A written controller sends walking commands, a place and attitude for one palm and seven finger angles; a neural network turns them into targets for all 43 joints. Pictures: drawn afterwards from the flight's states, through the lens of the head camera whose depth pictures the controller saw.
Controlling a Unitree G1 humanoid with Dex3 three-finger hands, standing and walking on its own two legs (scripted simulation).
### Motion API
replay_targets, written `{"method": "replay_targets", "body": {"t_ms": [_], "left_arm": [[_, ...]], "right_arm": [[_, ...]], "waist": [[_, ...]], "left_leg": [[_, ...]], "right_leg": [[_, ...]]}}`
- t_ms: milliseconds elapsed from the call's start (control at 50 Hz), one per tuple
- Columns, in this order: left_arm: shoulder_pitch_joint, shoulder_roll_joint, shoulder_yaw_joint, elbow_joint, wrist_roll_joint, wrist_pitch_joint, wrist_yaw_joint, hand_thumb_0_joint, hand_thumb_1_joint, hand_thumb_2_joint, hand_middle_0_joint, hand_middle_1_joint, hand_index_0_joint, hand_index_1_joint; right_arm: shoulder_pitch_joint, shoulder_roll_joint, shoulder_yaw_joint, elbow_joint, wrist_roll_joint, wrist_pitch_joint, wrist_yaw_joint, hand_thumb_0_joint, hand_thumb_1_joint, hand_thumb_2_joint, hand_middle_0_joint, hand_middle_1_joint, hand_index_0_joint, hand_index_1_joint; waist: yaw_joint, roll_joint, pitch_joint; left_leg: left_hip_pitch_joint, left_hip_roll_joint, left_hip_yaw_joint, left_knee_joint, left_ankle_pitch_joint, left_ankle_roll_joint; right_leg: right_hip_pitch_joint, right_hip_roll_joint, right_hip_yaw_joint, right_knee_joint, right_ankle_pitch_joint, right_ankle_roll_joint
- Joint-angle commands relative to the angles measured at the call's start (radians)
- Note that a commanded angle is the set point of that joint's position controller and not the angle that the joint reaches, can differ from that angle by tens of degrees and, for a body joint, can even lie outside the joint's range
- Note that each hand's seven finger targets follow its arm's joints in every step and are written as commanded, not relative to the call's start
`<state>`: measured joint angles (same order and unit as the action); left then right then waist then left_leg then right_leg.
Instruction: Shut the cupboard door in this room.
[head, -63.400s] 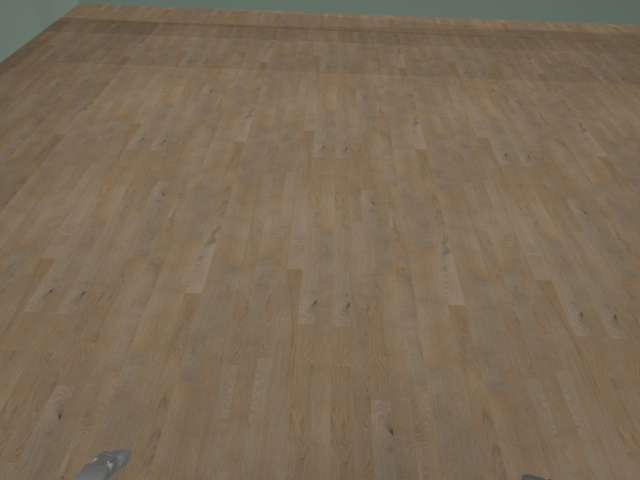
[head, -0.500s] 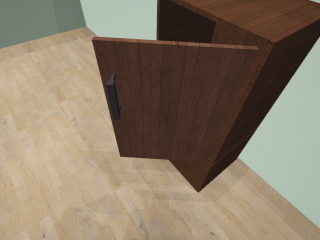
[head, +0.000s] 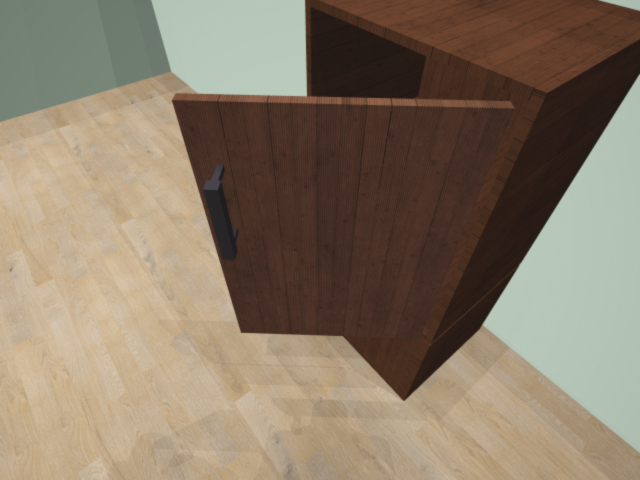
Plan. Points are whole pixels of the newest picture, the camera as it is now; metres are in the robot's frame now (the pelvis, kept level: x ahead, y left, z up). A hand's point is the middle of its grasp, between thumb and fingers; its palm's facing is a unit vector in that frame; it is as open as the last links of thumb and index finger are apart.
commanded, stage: look again from close up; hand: left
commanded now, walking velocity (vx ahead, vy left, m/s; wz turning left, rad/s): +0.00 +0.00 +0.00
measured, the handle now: (224, 213) +0.47 +0.17 +0.06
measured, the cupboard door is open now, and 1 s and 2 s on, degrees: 49 49 49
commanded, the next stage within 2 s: raise the hand and make a fist in 0.14 s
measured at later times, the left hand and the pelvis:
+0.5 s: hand (195, 399) +0.21 +0.16 +0.02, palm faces +0.13 -0.99 -0.01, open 6.9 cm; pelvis -0.02 -0.01 -0.04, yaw +4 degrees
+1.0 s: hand (204, 417) +0.20 +0.16 -0.02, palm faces -0.09 -1.00 +0.00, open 4.5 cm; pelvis +0.00 -0.02 -0.07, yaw +3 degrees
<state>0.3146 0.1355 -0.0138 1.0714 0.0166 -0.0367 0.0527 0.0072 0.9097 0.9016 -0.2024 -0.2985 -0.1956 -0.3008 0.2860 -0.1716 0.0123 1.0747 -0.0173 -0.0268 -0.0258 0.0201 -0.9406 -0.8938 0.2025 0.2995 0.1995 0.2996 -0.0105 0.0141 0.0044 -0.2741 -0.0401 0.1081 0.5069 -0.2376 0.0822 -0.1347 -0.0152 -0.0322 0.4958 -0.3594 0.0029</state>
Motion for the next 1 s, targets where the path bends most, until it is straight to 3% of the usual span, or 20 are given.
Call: {"method": "replay_targets", "body": {"t_ms": [0, 200, 220, 240, 260, 280, 300, 320, 340, 380, 420, 440, 500, 560, 640, 720, 780, 840, 900, 980], "left_arm": [[0.098, 0.101, 0.014, -0.025, -0.003, -0.003, 0.005, 0.000, 0.900, 0.900, -0.200, -0.300, -0.200, -0.300], [0.065, 0.135, 0.016, -0.032, -0.002, 0.010, 0.002, 0.000, 0.900, 0.900, -0.200, -0.300, -0.200, -0.300], [0.087, 0.122, 0.012, -0.026, 0.015, -0.003, 0.034, 0.000, 0.900, 0.900, -0.200, -0.300, -0.200, -0.300], [-0.767, 0.703, 0.448, -1.668, -0.106, -0.256, 0.067, 0.000, 0.900, 0.900, -0.200, -0.300, -0.200, -0.300], [-0.026, 0.209, 0.037, -1.341, -0.132, -0.184, 0.065, 0.000, 0.900, 0.900, -0.218, -0.320, -0.218, -0.320], [0.009, 0.219, 0.096, -1.357, -0.172, -0.143, 0.108, 0.000, 0.900, 0.900, -0.237, -0.340, -0.237, -0.340], [0.247, -0.068, -0.076, -1.051, -0.155, -0.023, 0.081, 0.000, 0.900, 0.900, -0.255, -0.360, -0.255, -0.360], [-0.003, 0.000, -0.069, -1.280, -0.173, -0.048, 0.072, 0.000, 0.900, 0.900, -0.273, -0.380, -0.273, -0.380], [0.007, 0.027, -0.032, -1.265, -0.171, -0.081, 0.052, 0.000, 0.900, 0.900, -0.292, -0.400, -0.292, -0.400], [0.195, 0.043, 0.050, -0.998, -0.182, -0.161, -0.008, 0.000, 0.900, 0.900, -0.328, -0.440, -0.328, -0.440], [0.335, 0.023, 0.090, -0.893, -0.237, -0.301, -0.124, 0.000, 0.900, 0.900, -0.365, -0.480, -0.365, -0.480], [0.331, 0.053, 0.129, -0.898, -0.257, -0.373, -0.194, 0.000, 0.900, 0.900, -0.383, -0.500, -0.383, -0.500], [0.313, 0.146, 0.186, -0.867, -0.291, -0.503, -0.377, 0.000, 0.900, 0.900, -0.438, -0.560, -0.438, -0.560], [0.215, 0.239, 0.262, -1.080, -0.305, -0.493, -0.377, 0.000, 0.900, 0.900, -0.493, -0.620, -0.493, -0.620], [0.031, 0.239, 0.235, -1.486, -0.314, -0.570, -0.274, 0.000, 0.900, 0.900, -0.567, -0.700, -0.567, -0.700], [-0.026, 0.192, 0.107, -1.561, -0.304, -0.649, -0.263, 0.000, 0.900, 0.900, -0.640, -0.780, -0.640, -0.780], [0.025, 0.179, 0.067, -1.394, -0.299, -0.577, -0.333, 0.000, 0.900, 0.900, -0.695, -0.840, -0.695, -0.840], [0.127, 0.229, 0.130, -1.245, -0.293, -0.390, -0.398, 0.000, 0.900, 0.900, -0.750, -0.900, -0.750, -0.900], [0.190, 0.271, 0.241, -1.312, -0.325, -0.225, -0.403, 0.000, 0.900, 0.900, -0.805, -0.960, -0.805, -0.960], [0.192, 0.265, 0.352, -1.488, -0.372, -0.243, -0.291, 0.000, 0.900, 0.900, -0.878, -1.040, -0.878, -1.040]], "right_arm": [[0.040, -0.085, -0.013, -0.026, 0.003, -0.020, 0.000, 0.000, -0.900, -0.900, 0.200, 0.300, 0.200, 0.300], [-0.001, -0.103, -0.017, -0.013, 0.006, -0.015, -0.003, 0.000, -0.900, -0.900, 0.200, 0.300, 0.200, 0.300], [-0.024, -0.133, -0.018, -0.078, 0.011, -0.011, 0.000, 0.000, -0.900, -0.900, 0.200, 0.300, 0.200, 0.300], [0.089, -0.342, -0.080, -0.347, 0.048, -0.205, -0.068, 0.000, -0.900, -0.900, 0.200, 0.300, 0.200, 0.300], [0.002, -0.212, 0.012, -0.329, 0.105, -0.309, -0.094, 0.000, -0.900, -0.900, 0.200, 0.300, 0.200, 0.300], [-0.012, -0.218, -0.012, -0.294, 0.087, -0.328, -0.094, 0.000, -0.900, -0.900, 0.200, 0.300, 0.200, 0.300], [-0.027, -0.142, -0.014, -0.276, 0.069, -0.325, -0.048, 0.000, -0.900, -0.900, 0.200, 0.300, 0.200, 0.300], [-0.017, -0.199, -0.057, -0.364, 0.060, -0.331, -0.004, 0.000, -0.900, -0.900, 0.200, 0.300, 0.200, 0.300], [-0.047, -0.195, -0.070, -0.413, 0.057, -0.341, 0.005, 0.000, -0.900, -0.900, 0.200, 0.300, 0.200, 0.300], [-0.073, -0.194, -0.077, -0.453, 0.057, -0.343, 0.014, 0.000, -0.900, -0.900, 0.200, 0.300, 0.200, 0.300], [-0.105, -0.196, -0.077, -0.513, 0.044, -0.322, 0.022, 0.000, -0.900, -0.900, 0.200, 0.300, 0.200, 0.300], [-0.121, -0.215, -0.078, -0.536, 0.035, -0.307, 0.026, 0.000, -0.900, -0.900, 0.200, 0.300, 0.200, 0.300], [-0.178, -0.221, -0.096, -0.640, 0.049, -0.276, 0.032, 0.000, -0.900, -0.900, 0.200, 0.300, 0.200, 0.300], [-0.203, -0.211, -0.093, -0.740, 0.059, -0.260, 0.030, 0.000, -0.900, -0.900, 0.200, 0.300, 0.200, 0.300], [-0.170, -0.183, -0.073, -0.769, 0.047, -0.288, 0.019, 0.000, -0.900, -0.900, 0.200, 0.300, 0.200, 0.300], [-0.124, -0.201, -0.054, -0.698, 0.044, -0.329, -0.005, 0.000, -0.900, -0.900, 0.200, 0.300, 0.200, 0.300], [-0.100, -0.217, -0.048, -0.667, 0.054, -0.331, -0.023, 0.000, -0.900, -0.900, 0.200, 0.300, 0.200, 0.300], [-0.085, -0.217, -0.056, -0.693, 0.077, -0.291, -0.035, 0.000, -0.900, -0.900, 0.200, 0.300, 0.200, 0.300], [-0.111, -0.194, -0.054, -0.757, 0.085, -0.244, -0.041, 0.000, -0.900, -0.900, 0.200, 0.300, 0.200, 0.300], [-0.119, -0.145, -0.041, -0.755, 0.062, -0.230, -0.039, 0.000, -0.900, -0.900, 0.200, 0.300, 0.200, 0.300]], "waist": [[0.014, -0.042, 0.018], [0.015, -0.026, 0.021], [0.008, 0.003, 0.079], [-0.154, 0.067, -0.293], [-0.044, 0.431, -0.447], [0.005, 0.346, -0.451], [-0.027, 0.214, -0.272], [-0.041, 0.136, -0.159], [-0.039, 0.100, -0.082], [-0.012, -0.095, 0.054], [0.018, -0.350, 0.026], [0.025, -0.334, -0.031], [0.047, -0.318, -0.015], [0.083, -0.055, -0.121], [0.043, 0.172, -0.299], [-0.049, 0.139, -0.260], [-0.080, 0.038, -0.194], [-0.033, -0.095, -0.220], [0.052, -0.084, -0.365], [0.096, -0.019, -0.408]], "left_leg": [[0.088, 0.139, -0.159, -0.092, 0.260, -0.014], [0.117, 0.146, -0.147, -0.099, 0.283, -0.019], [0.096, 0.171, -0.151, 0.059, 0.496, -0.040], [0.465, 0.136, -0.244, 0.084, 0.592, -0.058], [0.638, 0.188, -0.311, 0.040, 0.649, -0.103], [0.511, 0.175, -0.308, -0.042, 0.656, -0.168], [0.282, 0.168, -0.273, -0.162, 0.510, -0.151], [0.154, 0.151, -0.266, -0.115, 0.315, -0.129], [0.044, 0.126, -0.250, -0.052, 0.169, -0.123], [-0.159, 0.057, -0.200, 0.072, -0.071, -0.117], [-0.336, 0.022, -0.155, 0.218, -0.162, -0.102], [-0.391, 0.013, -0.133, 0.273, -0.148, -0.102], [-0.588, -0.008, -0.098, 0.411, -0.259, -0.101], [-0.613, -0.020, -0.073, 0.435, -0.302, -0.079], [-0.471, 0.011, -0.152, 0.426, -0.314, -0.057], [-0.472, 0.025, -0.183, 0.492, -0.274, -0.039], [-0.533, 0.031, -0.187, 0.533, -0.232, -0.027], [-0.574, 0.036, -0.167, 0.502, -0.196, -0.028], [-0.498, 0.020, -0.157, 0.445, -0.078, -0.035], [-0.395, 0.024, -0.172, 0.390, 0.091, -0.055]], "right_leg": [[-0.059, -0.083, 0.093, -0.080, 0.265, -0.051], [-0.042, -0.090, 0.095, -0.101, 0.294, -0.043], [-0.137, -0.099, 0.121, -0.094, 0.445, -0.024], [-0.253, 0.002, -0.054, 0.212, 0.476, -0.013], [-0.346, 0.041, -0.061, 0.462, 0.066, -0.011], [-0.274, 0.029, -0.023, 0.516, -0.016, -0.025], [-0.378, 0.025, -0.014, 0.450, -0.047, -0.017], [-0.385, 0.001, -0.010, 0.361, -0.027, -0.026], [-0.406, 0.001, -0.031, 0.293, -0.035, -0.035], [-0.436, -0.001, -0.044, 0.102, -0.050, -0.046], [-0.501, -0.013, 0.005, 0.106, -0.222, -0.040], [-0.509, -0.017, 0.025, 0.157, -0.196, -0.048], [-0.520, -0.063, 0.201, 0.196, -0.364, -0.045], [-0.503, -0.050, 0.238, 0.223, -0.504, -0.043], [-0.604, 0.005, 0.163, 0.332, -0.372, -0.061], [-0.678, 0.028, 0.143, 0.360, -0.285, -0.054], [-0.665, 0.028, 0.154, 0.321, -0.256, -0.029], [-0.542, -0.002, 0.185, 0.256, -0.239, 0.004], [-0.351, -0.021, 0.178, 0.267, -0.043, 0.017], [-0.269, 0.009, 0.084, 0.342, 0.290, 0.000]]}}
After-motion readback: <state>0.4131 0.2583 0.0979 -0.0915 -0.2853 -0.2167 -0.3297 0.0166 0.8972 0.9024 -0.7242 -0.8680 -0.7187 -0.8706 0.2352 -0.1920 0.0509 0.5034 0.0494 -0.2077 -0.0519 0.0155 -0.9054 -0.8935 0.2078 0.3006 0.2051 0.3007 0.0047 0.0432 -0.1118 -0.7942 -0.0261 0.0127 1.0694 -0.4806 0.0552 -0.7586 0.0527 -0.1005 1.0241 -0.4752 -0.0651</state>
